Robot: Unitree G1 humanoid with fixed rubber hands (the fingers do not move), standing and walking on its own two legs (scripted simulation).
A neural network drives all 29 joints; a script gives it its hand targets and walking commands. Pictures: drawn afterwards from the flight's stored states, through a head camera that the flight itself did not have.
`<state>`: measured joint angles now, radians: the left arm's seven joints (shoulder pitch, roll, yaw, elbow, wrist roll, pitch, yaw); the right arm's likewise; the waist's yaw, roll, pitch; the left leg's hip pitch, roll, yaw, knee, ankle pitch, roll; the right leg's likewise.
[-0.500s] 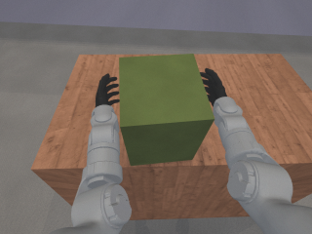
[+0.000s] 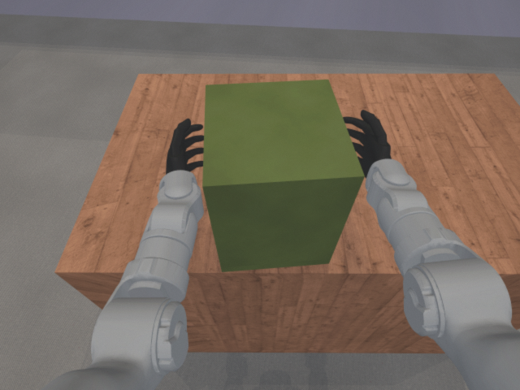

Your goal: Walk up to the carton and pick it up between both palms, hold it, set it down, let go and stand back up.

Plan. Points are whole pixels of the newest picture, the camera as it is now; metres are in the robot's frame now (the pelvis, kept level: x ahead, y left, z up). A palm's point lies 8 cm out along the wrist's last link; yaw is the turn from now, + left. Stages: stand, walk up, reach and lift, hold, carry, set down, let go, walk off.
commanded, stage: set down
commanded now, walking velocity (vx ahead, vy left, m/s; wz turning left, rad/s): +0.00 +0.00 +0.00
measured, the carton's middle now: (272, 181) +0.45 +0.03 +0.05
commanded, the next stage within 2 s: none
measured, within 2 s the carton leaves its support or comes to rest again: neither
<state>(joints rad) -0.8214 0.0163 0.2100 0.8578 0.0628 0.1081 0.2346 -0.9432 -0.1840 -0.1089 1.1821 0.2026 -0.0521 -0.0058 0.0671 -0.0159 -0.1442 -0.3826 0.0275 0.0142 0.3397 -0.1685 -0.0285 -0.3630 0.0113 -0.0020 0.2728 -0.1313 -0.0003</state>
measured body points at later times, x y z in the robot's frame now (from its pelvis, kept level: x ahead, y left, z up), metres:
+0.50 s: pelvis -0.04 -0.01 +0.00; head -0.02 -0.01 +0.45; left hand +0.34 +0.19 +0.05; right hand +0.40 -0.18 +0.09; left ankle -0.02 +0.12 -0.75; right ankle -0.01 -0.12 -0.75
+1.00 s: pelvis -0.04 -0.02 +0.00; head -0.05 -0.01 +0.45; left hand +0.28 +0.19 +0.07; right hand +0.33 -0.20 +0.07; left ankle -0.02 +0.12 -0.75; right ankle -0.01 -0.12 -0.75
